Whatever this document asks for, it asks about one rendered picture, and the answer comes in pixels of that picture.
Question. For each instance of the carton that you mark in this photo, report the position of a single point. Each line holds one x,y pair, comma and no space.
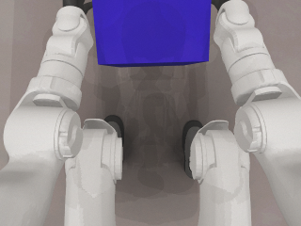
151,33

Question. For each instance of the left robot forearm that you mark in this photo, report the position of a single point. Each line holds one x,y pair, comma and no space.
63,65

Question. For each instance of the left robot upper arm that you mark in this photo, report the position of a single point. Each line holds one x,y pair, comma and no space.
38,139

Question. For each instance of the right robot upper arm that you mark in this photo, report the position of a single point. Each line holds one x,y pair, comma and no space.
271,130

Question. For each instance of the robot right hand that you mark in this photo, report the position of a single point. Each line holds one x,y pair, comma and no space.
218,3

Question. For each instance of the robot left hand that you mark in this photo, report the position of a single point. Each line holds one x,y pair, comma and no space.
79,4

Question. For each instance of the right robot forearm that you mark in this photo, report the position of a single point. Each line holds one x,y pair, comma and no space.
248,63

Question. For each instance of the robot left shin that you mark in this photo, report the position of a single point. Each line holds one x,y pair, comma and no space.
90,124

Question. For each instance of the right robot foot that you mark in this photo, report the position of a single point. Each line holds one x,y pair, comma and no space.
188,133

